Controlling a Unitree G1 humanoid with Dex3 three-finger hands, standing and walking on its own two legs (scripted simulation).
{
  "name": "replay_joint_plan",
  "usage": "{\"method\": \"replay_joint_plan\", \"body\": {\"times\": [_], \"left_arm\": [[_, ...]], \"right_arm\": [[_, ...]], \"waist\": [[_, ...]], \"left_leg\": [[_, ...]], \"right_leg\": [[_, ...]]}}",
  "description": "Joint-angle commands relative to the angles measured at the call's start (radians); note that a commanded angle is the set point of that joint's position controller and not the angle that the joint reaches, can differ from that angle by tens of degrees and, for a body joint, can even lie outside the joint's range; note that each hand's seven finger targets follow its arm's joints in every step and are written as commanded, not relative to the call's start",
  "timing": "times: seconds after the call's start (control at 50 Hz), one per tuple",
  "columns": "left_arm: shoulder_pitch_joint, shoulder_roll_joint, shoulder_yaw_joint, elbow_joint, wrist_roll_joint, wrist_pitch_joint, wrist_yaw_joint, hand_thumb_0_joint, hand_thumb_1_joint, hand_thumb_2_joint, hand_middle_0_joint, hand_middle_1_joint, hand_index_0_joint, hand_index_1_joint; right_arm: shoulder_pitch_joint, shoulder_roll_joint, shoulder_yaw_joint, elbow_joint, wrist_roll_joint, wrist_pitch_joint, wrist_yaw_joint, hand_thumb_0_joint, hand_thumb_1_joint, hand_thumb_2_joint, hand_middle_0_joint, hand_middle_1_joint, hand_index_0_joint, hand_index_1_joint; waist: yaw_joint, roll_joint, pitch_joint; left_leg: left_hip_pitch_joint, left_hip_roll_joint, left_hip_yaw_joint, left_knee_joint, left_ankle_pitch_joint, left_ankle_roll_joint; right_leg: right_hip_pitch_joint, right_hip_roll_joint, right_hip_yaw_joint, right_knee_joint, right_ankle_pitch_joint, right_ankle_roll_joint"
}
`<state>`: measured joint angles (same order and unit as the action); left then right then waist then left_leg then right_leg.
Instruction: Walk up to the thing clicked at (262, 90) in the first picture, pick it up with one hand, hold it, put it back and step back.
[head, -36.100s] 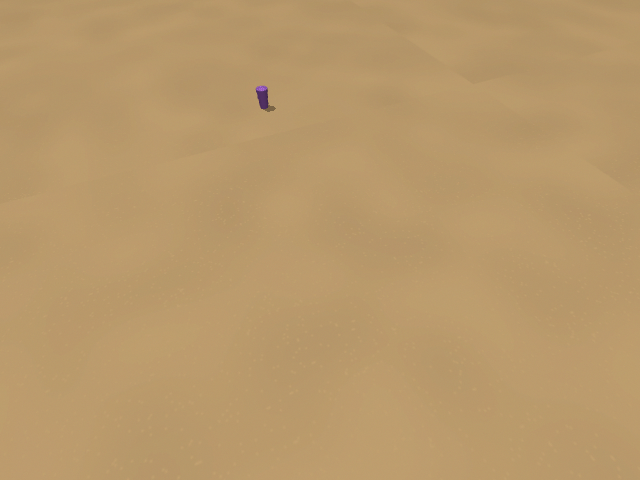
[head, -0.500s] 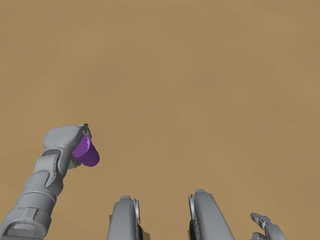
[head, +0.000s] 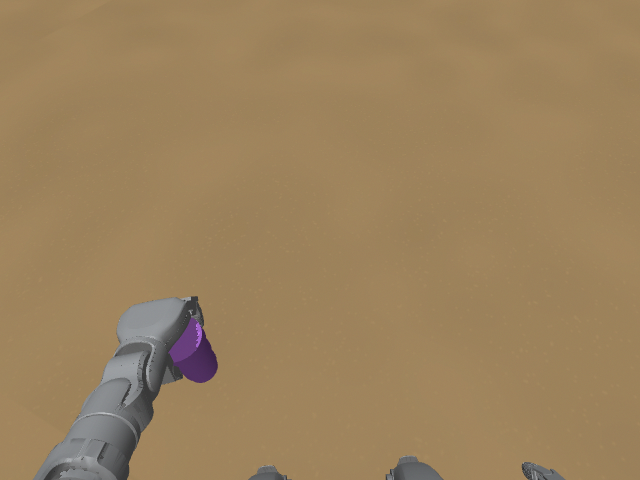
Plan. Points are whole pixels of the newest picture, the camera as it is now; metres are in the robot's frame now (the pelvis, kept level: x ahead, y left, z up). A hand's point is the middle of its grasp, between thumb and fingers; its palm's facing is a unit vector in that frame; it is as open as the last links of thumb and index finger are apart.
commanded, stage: lift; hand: left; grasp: from above
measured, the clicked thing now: (191, 354) +0.35 +0.21 -0.12
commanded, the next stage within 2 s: hold in 0.10 s
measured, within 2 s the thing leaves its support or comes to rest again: neither
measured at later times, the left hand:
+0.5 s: hand (162, 321) +0.35 +0.22 -0.01, palm faces -0.44 -0.06 -0.90, open 9.4 cm
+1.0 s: hand (163, 318) +0.34 +0.21 +0.02, palm faces -0.44 -0.05 -0.90, open 9.4 cm
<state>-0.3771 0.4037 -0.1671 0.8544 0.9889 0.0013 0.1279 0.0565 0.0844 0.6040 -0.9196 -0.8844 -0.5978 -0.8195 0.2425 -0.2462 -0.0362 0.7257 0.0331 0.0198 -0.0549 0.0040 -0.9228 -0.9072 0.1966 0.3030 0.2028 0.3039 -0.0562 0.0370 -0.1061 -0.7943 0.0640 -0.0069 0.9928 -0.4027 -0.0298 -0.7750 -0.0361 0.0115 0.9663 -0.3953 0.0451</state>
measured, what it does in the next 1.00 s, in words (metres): rises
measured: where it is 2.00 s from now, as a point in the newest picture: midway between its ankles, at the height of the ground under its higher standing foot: outside the picture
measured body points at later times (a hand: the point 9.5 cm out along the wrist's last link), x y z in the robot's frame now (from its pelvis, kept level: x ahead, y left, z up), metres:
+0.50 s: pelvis +0.03 +0.00 +0.04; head +0.06 -0.02 +0.49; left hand +0.37 +0.22 +0.04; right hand +0.14 -0.27 -0.08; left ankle +0.05 +0.14 -0.68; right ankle +0.05 -0.15 -0.68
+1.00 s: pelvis +0.03 -0.01 +0.05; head +0.04 -0.03 +0.50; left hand +0.36 +0.21 +0.07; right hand +0.17 -0.27 -0.07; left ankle +0.05 +0.14 -0.68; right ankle +0.05 -0.15 -0.68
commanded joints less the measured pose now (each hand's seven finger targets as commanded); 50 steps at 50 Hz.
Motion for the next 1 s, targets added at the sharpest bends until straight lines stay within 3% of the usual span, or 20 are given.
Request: {"method": "replay_joint_plan", "body": {"times": [0.0,0.06,0.24,0.36,0.44,0.48,0.54,0.66,0.74,0.78,0.82,0.88,0.92,0.98], "left_arm": [[-0.290,0.217,0.072,-0.161,-0.004,0.010,0.037,0.000,0.626,0.799,-0.935,-0.866,-0.975,-0.825],[-0.277,0.196,0.057,-0.160,-0.007,0.006,0.027,0.000,0.623,0.819,-0.943,-0.861,-0.978,-0.825],[-0.293,0.197,0.055,-0.210,-0.003,0.008,0.009,0.000,0.602,0.781,-0.905,-0.864,-0.953,-0.814],[-0.269,0.186,0.042,-0.234,0.000,-0.005,-0.041,0.000,0.589,0.768,-0.895,-0.860,-0.945,-0.809],[-0.248,0.210,0.064,-0.253,0.001,-0.008,-0.052,0.000,0.594,0.790,-0.901,-0.863,-0.949,-0.814],[-0.257,0.186,0.045,-0.258,0.002,-0.007,-0.059,0.000,0.606,0.793,-0.902,-0.873,-0.953,-0.821],[-0.244,0.209,0.065,-0.286,-0.002,-0.006,-0.069,0.000,0.617,0.770,-0.903,-0.859,-0.957,-0.804],[-0.248,0.212,0.064,-0.325,0.000,-0.005,-0.088,0.000,0.601,0.785,-0.892,-0.872,-0.945,-0.818],[-0.233,0.185,0.047,-0.315,0.005,0.006,-0.089,0.000,0.590,0.791,-0.883,-0.869,-0.934,-0.816],[-0.240,0.218,0.066,-0.338,-0.002,0.009,-0.095,0.000,0.595,0.797,-0.883,-0.886,-0.936,-0.831],[-0.230,0.194,0.049,-0.340,-0.002,0.013,-0.106,0.000,0.594,0.783,-0.875,-0.886,-0.931,-0.828],[-0.219,0.207,0.063,-0.343,-0.009,0.015,-0.115,0.000,0.599,0.777,-0.876,-0.893,-0.934,-0.834],[-0.227,0.188,0.043,-0.363,-0.003,0.016,-0.122,0.000,0.574,0.785,-0.865,-0.895,-0.920,-0.839],[-0.225,0.204,0.056,-0.387,-0.012,0.012,-0.129,0.000,0.595,0.785,-0.871,-0.907,-0.930,-0.847]], "right_arm": [[-0.003,-0.135,-0.052,-0.106,0.007,-0.035,-0.012,0.000,-0.912,-0.903,0.200,0.300,0.200,0.300],[-0.010,-0.134,-0.052,-0.113,0.009,-0.034,-0.010,0.000,-0.912,-0.902,0.200,0.300,0.199,0.300],[-0.015,-0.137,-0.058,-0.104,0.011,-0.027,-0.006,0.000,-0.907,-0.900,0.200,0.300,0.200,0.300],[-0.018,-0.140,-0.061,-0.114,0.017,-0.019,-0.004,0.000,-0.908,-0.900,0.200,0.300,0.200,0.300],[-0.029,-0.141,-0.062,-0.125,0.018,-0.012,-0.004,0.000,-0.906,-0.899,0.200,0.300,0.200,0.300],[-0.035,-0.135,-0.059,-0.129,0.019,-0.009,-0.004,0.000,-0.905,-0.899,0.200,0.300,0.200,0.300],[-0.037,-0.137,-0.059,-0.137,0.021,-0.005,-0.002,0.000,-0.903,-0.898,0.200,0.300,0.200,0.300],[-0.049,-0.142,-0.062,-0.151,0.023,0.007,-0.003,0.000,-0.905,-0.899,0.200,0.300,0.199,0.300],[-0.063,-0.137,-0.057,-0.157,0.024,0.015,-0.002,0.000,-0.903,-0.899,0.200,0.300,0.199,0.300],[-0.078,-0.141,-0.056,-0.164,0.026,0.019,-0.003,0.000,-0.904,-0.899,0.199,0.300,0.199,0.300],[-0.088,-0.134,-0.049,-0.170,0.025,0.022,-0.003,0.000,-0.905,-0.899,0.199,0.300,0.199,0.300],[-0.099,-0.135,-0.050,-0.175,0.027,0.023,-0.005,0.000,-0.907,-0.899,0.199,0.300,0.199,0.300],[-0.104,-0.131,-0.046,-0.186,0.029,0.024,-0.005,0.000,-0.910,-0.901,0.199,0.300,0.199,0.300],[-0.110,-0.132,-0.045,-0.188,0.029,0.024,-0.007,0.000,-0.909,-0.901,0.199,0.300,0.199,0.300]], "waist": [[0.007,-0.001,-0.274],[0.009,-0.003,-0.246],[0.016,-0.006,-0.246],[0.020,-0.022,-0.246],[0.038,-0.006,-0.236],[0.026,-0.010,-0.216],[0.043,-0.015,-0.224],[0.042,-0.021,-0.241],[0.037,-0.050,-0.208],[0.053,-0.030,-0.200],[0.047,-0.039,-0.179],[0.055,-0.027,-0.173],[0.052,-0.044,-0.173],[0.055,-0.032,-0.175]], "left_leg": [[0.258,-0.065,0.012,-0.219,0.103,0.029],[0.286,-0.065,0.012,-0.262,0.096,0.029],[0.393,-0.067,0.027,-0.324,0.221,0.025],[0.445,-0.067,0.034,-0.350,0.311,0.027],[0.474,-0.067,0.039,-0.374,0.344,0.022],[0.474,-0.068,0.040,-0.380,0.335,0.024],[0.481,-0.072,0.046,-0.389,0.353,0.027],[0.533,-0.074,0.057,-0.399,0.413,0.033],[0.536,-0.078,0.060,-0.416,0.375,0.038],[0.543,-0.076,0.063,-0.434,0.363,0.036],[0.541,-0.077,0.062,-0.443,0.334,0.038],[0.547,-0.074,0.062,-0.461,0.323,0.036],[0.554,-0.075,0.061,-0.467,0.319,0.039],[0.567,-0.071,0.061,-0.479,0.323,0.037]], "right_leg": [[0.196,0.058,-0.016,-0.228,0.099,-0.043],[0.217,0.059,-0.018,-0.259,0.093,-0.045],[0.310,0.061,-0.014,-0.321,0.201,-0.045],[0.370,0.065,-0.016,-0.341,0.279,-0.044],[0.398,0.066,-0.020,-0.357,0.300,-0.046],[0.390,0.066,-0.015,-0.366,0.297,-0.044],[0.420,0.062,-0.013,-0.375,0.317,-0.041],[0.456,0.058,-0.014,-0.386,0.389,-0.036],[0.451,0.055,-0.008,-0.410,0.364,-0.029],[0.460,0.055,-0.011,-0.426,0.338,-0.032],[0.454,0.055,-0.008,-0.438,0.310,-0.031],[0.462,0.057,-0.011,-0.446,0.291,-0.035],[0.464,0.056,-0.008,-0.450,0.288,-0.035],[0.471,0.059,-0.012,-0.455,0.286,-0.037]]}}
